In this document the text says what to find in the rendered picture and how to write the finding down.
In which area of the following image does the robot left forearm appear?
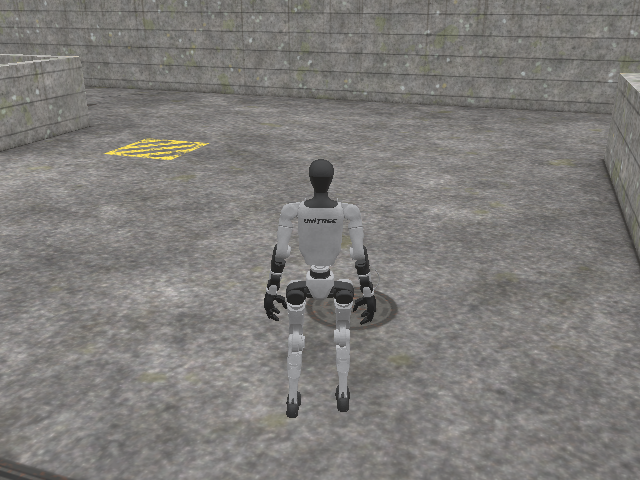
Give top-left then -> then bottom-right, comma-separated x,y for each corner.
266,244 -> 286,295

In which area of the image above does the left robot upper arm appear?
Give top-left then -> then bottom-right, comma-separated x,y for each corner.
275,202 -> 300,259

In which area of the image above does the robot right forearm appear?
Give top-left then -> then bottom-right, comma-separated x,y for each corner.
355,245 -> 374,297

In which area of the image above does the right robot shin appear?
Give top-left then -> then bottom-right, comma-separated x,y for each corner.
336,329 -> 350,398

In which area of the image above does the robot right hand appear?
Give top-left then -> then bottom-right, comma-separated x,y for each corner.
353,295 -> 376,325

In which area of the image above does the robot right foot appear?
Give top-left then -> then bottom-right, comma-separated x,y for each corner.
335,385 -> 350,412

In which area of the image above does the robot left hand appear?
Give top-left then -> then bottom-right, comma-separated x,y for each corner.
264,292 -> 287,321

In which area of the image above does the right robot upper arm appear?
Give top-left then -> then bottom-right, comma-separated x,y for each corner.
342,203 -> 365,260

